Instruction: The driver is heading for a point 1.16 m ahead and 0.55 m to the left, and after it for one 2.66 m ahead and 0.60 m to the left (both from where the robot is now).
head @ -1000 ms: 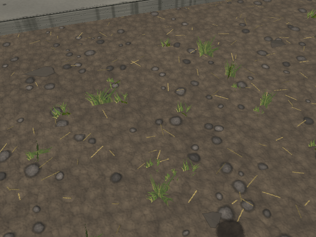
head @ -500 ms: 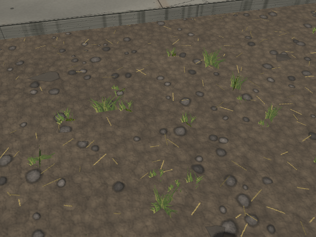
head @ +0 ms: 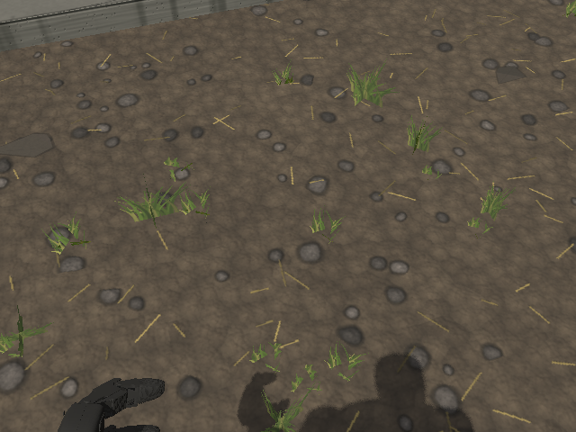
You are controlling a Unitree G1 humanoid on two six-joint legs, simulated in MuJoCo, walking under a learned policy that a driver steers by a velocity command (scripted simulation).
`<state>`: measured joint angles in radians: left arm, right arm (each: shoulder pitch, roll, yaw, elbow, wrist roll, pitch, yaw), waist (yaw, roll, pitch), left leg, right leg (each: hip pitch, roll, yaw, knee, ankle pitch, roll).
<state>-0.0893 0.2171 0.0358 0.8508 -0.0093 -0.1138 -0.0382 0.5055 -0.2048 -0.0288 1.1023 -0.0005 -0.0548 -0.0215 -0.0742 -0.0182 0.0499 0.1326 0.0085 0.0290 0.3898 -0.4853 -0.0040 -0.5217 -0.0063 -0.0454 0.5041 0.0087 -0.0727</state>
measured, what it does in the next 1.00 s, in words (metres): walks ahead, turning left: left foot, then right foot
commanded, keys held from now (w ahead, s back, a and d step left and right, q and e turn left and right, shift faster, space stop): q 0.64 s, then w+q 0.26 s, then w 0.10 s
